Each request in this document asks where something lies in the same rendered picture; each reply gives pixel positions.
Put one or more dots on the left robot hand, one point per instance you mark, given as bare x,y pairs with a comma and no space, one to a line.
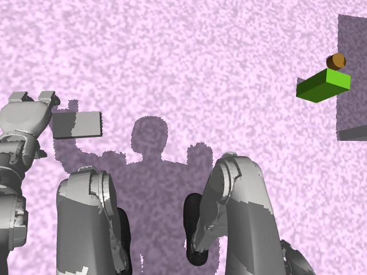
24,114

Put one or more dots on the left robot arm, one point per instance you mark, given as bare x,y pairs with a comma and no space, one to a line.
17,151

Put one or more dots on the left robot foot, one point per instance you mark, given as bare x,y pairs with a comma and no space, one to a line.
125,241

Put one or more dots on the right robot foot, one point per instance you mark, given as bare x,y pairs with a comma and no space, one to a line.
191,214

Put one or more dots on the right robot hand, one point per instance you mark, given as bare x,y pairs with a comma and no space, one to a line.
295,263

